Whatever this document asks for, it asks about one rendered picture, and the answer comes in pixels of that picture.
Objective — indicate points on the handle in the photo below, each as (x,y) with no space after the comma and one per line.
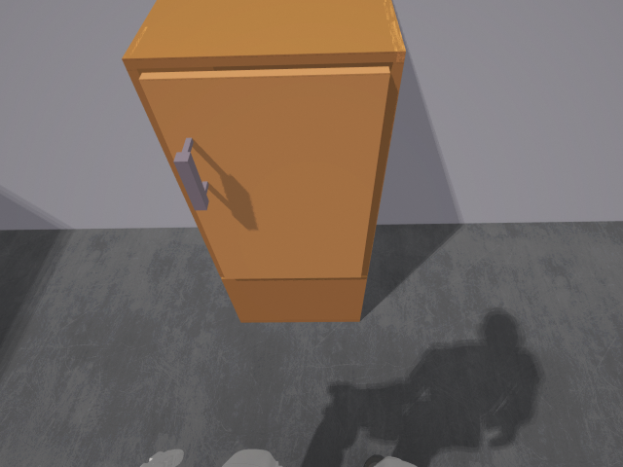
(195,187)

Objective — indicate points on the cupboard door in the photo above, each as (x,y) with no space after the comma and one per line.
(290,157)

